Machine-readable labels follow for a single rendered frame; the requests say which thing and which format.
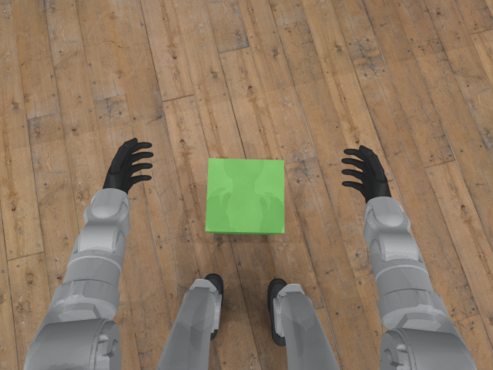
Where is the right robot upper arm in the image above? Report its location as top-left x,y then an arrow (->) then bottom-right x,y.
380,328 -> 475,370

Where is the right robot forearm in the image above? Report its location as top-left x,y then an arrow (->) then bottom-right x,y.
363,197 -> 477,370

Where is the right robot hand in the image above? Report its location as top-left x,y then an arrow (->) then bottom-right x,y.
341,145 -> 391,204

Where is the left robot foot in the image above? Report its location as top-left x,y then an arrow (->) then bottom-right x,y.
204,274 -> 223,340

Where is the carton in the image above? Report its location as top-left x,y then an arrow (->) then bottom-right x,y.
206,158 -> 284,235

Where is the left robot upper arm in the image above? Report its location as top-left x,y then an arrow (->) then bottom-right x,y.
26,318 -> 122,370

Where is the left robot hand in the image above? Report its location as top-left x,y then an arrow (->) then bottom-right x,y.
103,138 -> 153,195

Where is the left robot forearm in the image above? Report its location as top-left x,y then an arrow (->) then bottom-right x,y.
23,188 -> 130,370

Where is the robot left thigh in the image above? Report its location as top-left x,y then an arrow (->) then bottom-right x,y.
156,287 -> 222,370

